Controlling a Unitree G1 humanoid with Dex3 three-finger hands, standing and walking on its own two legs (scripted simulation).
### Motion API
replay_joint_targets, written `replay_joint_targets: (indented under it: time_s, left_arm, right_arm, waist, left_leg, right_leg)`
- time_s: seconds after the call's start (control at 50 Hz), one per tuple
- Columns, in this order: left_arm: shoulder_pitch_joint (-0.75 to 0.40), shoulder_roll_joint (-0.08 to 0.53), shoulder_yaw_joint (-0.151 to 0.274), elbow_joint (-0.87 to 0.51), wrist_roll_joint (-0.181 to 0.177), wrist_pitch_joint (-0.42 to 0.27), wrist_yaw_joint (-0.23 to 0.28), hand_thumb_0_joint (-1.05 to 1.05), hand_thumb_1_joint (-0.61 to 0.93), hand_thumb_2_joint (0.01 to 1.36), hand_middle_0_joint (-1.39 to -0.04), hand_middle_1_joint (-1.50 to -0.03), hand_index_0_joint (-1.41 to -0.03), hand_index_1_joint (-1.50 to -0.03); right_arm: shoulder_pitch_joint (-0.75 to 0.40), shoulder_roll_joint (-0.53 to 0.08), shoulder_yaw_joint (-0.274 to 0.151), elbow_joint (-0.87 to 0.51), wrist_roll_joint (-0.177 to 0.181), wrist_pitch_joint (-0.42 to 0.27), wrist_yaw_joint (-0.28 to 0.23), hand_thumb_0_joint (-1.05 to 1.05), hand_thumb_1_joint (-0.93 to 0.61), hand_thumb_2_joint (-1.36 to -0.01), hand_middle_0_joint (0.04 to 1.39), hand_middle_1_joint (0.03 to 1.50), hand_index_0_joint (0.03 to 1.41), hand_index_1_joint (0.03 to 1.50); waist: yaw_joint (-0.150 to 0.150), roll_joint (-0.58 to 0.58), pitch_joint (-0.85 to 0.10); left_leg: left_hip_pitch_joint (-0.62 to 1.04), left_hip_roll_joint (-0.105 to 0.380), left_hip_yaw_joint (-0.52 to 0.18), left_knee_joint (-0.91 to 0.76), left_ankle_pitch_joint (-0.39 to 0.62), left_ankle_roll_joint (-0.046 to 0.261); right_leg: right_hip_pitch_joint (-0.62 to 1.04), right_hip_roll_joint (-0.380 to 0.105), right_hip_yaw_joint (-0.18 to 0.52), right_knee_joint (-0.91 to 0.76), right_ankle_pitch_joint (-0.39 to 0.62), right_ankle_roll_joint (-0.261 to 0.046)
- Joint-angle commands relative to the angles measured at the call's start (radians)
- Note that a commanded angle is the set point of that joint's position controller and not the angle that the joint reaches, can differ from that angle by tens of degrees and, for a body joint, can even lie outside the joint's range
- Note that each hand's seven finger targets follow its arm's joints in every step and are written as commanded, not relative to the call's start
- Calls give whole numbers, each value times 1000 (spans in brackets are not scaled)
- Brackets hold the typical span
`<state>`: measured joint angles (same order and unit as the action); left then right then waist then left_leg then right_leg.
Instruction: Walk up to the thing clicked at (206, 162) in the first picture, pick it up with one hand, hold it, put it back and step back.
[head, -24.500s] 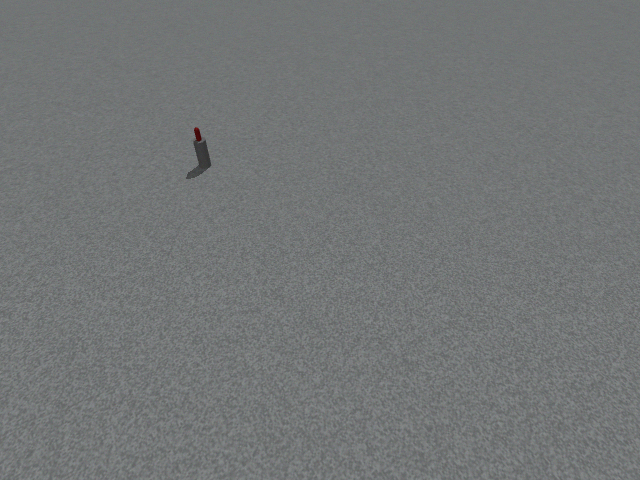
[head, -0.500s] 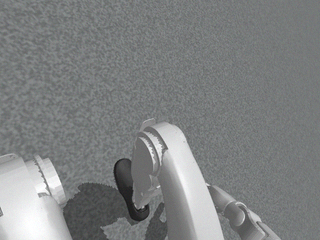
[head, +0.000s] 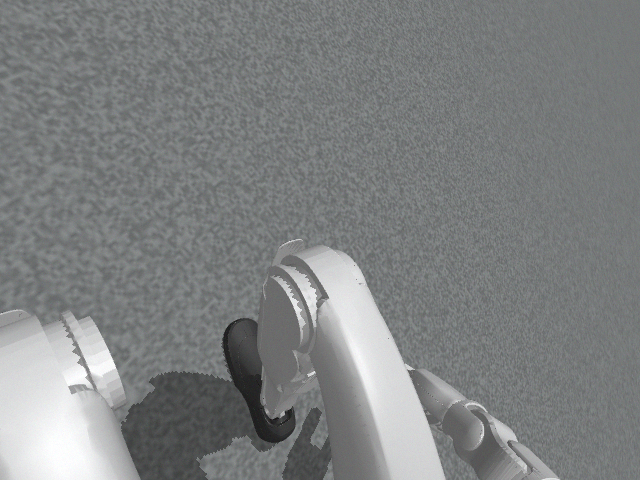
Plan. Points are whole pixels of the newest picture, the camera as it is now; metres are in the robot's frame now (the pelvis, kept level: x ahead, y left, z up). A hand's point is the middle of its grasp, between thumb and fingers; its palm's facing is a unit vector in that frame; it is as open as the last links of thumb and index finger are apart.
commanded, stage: open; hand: left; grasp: from the side
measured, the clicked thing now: out of the picture +0.47 +0.33 -0.18
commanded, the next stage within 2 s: withdraw in 0.04 s
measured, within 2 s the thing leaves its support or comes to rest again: rests again in 0.64 s
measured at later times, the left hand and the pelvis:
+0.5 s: hand out of the picture +0.48 +0.39 -0.09, palm faces +0.51 -0.86 -0.04, open 17.2 cm; pelvis +0.00 +0.00 +0.01, yaw +1 degrees
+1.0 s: hand out of the picture +0.38 +0.46 +0.01, palm faces +0.46 -0.76 -0.45, open 17.1 cm; pelvis +0.01 -0.01 +0.06, yaw +7 degrees
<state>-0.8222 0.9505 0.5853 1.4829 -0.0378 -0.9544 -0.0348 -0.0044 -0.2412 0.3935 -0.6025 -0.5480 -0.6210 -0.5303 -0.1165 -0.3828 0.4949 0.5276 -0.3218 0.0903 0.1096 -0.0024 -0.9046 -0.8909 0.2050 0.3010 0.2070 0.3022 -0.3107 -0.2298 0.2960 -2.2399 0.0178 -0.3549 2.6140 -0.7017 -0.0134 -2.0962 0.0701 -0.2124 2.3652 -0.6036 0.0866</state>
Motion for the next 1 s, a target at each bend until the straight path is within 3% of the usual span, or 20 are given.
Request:
replay_joint_targets:
  time_s: [0.0, 0.12, 0.18, 0.34, 0.38, 0.48, 0.54, 0.6, 0.62, 0.66, 0.74, 0.76, 0.78, 0.8, 0.82, 0.88, 0.9, 0.92, 0.96, 0.98]
  left_arm:
    - [-244, 224, 10, -160, -17, -73, 12, 0, -334, 175, -352, -272, -362, -258]
    - [-247, 227, 2, -174, 0, -84, 12, 0, -409, 61, -201, -120, -208, -108]
    - [-261, 234, 16, -184, -15, -83, 11, 0, -498, 67, -113, -82, -118, -75]
    - [-294, 412, 110, -373, -5, -43, -23, 0, -505, 39, -70, -47, -78, -37]
    - [-284, 419, 121, -402, -5, -9, -42, 0, -518, 35, -64, -46, -74, -35]
    - [-172, 293, 76, -355, -29, 117, -118, 0, -548, 16, -58, -47, -74, -30]
    - [-133, 175, 1, -289, -56, 188, -178, 0, -551, 11, -42, -57, -70, -30]
    - [-150, 172, 5, -327, -79, 218, -218, 0, -475, 50, -39, -28, -40, -24]
    - [-120, 329, 50, -279, 74, 284, -158, 0, -500, 68, -64, -95, -68, -86]
    - [-206, 262, 14, -388, 71, 335, -134, 0, -522, 82, -72, -117, -76, -109]
    - [-273, 474, 119, -650, 127, 429, -80, 0, -581, 81, -102, -109, -97, -109]
    - [-233, 490, 129, -682, 138, 456, -67, 0, -600, 93, -106, -127, -100, -129]
    - [-175, 432, 103, -643, 142, 487, -63, 0, -520, 168, -73, -89, -72, -89]
    - [-226, 402, 77, -717, 144, 504, -54, 0, -440, 124, -63, -75, -63, -75]
    - [-196, 394, 88, -762, 147, 527, -40, 0, -436, 123, -63, -74, -63, -75]
    - [-56, 252, 35, -716, 151, 607, -17, 0, -468, 105, -62, -70, -61, -71]
    - [37, 126, -25, -631, 148, 639, -18, 0, -470, 104, -62, -70, -61, -71]
    - [23, 91, -43, -698, 142, 656, -12, 0, -489, 95, -63, -69, -62, -70]
    - [188, -18, -93, -665, 134, 712, -7, 0, -561, 52, -53, -55, -53, -56]
    - [185, -25, -106, -751, 131, 732, -5, 0, -568, 49, -55, -56, -55, -57]
  right_arm:
    - [65, -347, -107, -3, -1, 11, -14, 0, -893, -894, 201, 301, 201, 301]
    - [73, -348, -109, 6, -9, 14, -17, 0, -892, -895, 202, 301, 201, 301]
    - [76, -348, -106, 2, -6, 15, -16, 0, -884, -895, 201, 301, 201, 301]
    - [111, -348, -127, 28, 9, 35, -32, 0, -890, -896, 201, 301, 201, 301]
    - [123, -342, -140, 27, 18, 43, -37, 0, -890, -896, 201, 300, 201, 300]
    - [181, -326, -189, 46, 55, 54, -44, 0, -887, -895, 201, 301, 201, 301]
    - [189, -314, -210, 29, 90, 50, -48, 0, -872, -890, 201, 301, 201, 301]
    - [201, -307, -233, 25, 113, 41, -51, 0, -805, -885, 200, 303, 201, 303]
    - [229, -284, -288, 57, 137, 58, -45, 0, -885, -908, 202, 303, 201, 303]
    - [254, -271, -301, 40, 160, 70, -39, 0, -933, -913, 202, 303, 202, 303]
    - [296, -256, -351, 26, 198, 98, -41, 0, -992, -931, 201, 303, 202, 303]
    - [302, -250, -371, 29, 207, 103, -42, 0, -1012, -936, 202, 303, 202, 303]
    - [312, -248, -384, 31, 212, 109, -44, 0, -932, -901, 201, 301, 201, 301]
    - [318, -231, -391, 37, 219, 111, -46, 0, -896, -902, 201, 301, 201, 301]
    - [332, -215, -404, 43, 226, 112, -50, 0, -896, -902, 201, 301, 201, 301]
    - [339, -190, -446, 41, 251, 113, -58, 0, -896, -902, 201, 301, 201, 301]
    - [333, -175, -459, 34, 261, 111, -59, 0, -896, -902, 201, 301, 201, 301]
    - [343, -170, -475, 30, 269, 108, -61, 0, -896, -902, 201, 301, 201, 301]
    - [342, -162, -506, 11, 289, 106, -67, 0, -895, -902, 201, 301, 201, 301]
    - [350, -161, -521, 6, 296, 103, -67, 0, -895, -902, 201, 301, 201, 301]
  waist:
    - [-100, 517, -589]
    - [-97, 562, -611]
    - [-96, 572, -619]
    - [-30, 711, -725]
    - [-20, 725, -751]
    - [-4, 674, -726]
    - [-31, 530, -659]
    - [-14, 453, -674]
    - [69, 548, -757]
    - [47, 603, -815]
    - [139, 759, -990]
    - [156, 774, -1022]
    - [147, 763, -1004]
    - [144, 777, -991]
    - [162, 777, -1029]
    - [188, 705, -996]
    - [169, 652, -945]
    - [170, 619, -950]
    - [179, 509, -925]
    - [196, 492, -961]
  left_leg:
    - [368, 65, 86, -312, 105, 4]
    - [429, 70, 85, -317, 150, -7]
    - [432, 71, 83, -323, 161, -9]
    - [520, 77, 102, -346, 247, -23]
    - [524, 76, 111, -356, 245, -22]
    - [478, 69, 126, -387, 218, -14]
    - [354, 59, 128, -384, 136, 11]
    - [319, 53, 130, -378, 99, 25]
    - [433, 47, 157, -438, 138, 12]
    - [494, 54, 149, -458, 161, 3]
    - [624, 50, 181, -527, 176, -7]
    - [628, 45, 203, -527, 165, -4]
    - [629, 42, 209, -540, 171, -4]
    - [626, 41, 213, -560, 155, -4]
    - [643, 37, 226, -564, 176, -2]
    - [617, 26, 250, -608, 151, 4]
    - [591, 24, 250, -627, 121, 9]
    - [588, 24, 246, -645, 102, 13]
    - [561, 19, 252, -674, 84, 24]
    - [588, 17, 255, -697, 89, 27]
  right_leg:
    - [301, 30, -120, -158, 146, -83]
    - [300, 28, -120, -148, 174, -86]
    - [312, 29, -122, -149, 181, -85]
    - [328, 22, -94, -133, 221, -96]
    - [328, 20, -87, -140, 218, -98]
    - [274, 11, -76, -161, 191, -101]
    - [249, 6, -76, -188, 142, -95]
    - [247, 7, -72, -206, 114, -92]
    - [221, -5, -50, -219, 109, -104]
    - [174, -7, -47, -200, 118, -109]
    - [190, -20, -2, -202, 109, -118]
    - [197, -19, 15, -212, 98, -121]
    - [189, -23, 23, -218, 100, -122]
    - [168, -23, 28, -225, 92, -127]
    - [191, -21, 37, -242, 105, -127]
    - [171, -25, 55, -291, 79, -130]
    - [158, -27, 53, -321, 61, -130]
    - [150, -28, 55, -338, 45, -132]
    - [179, -34, 64, -399, 30, -126]
    - [205, -36, 75, -425, 31, -127]
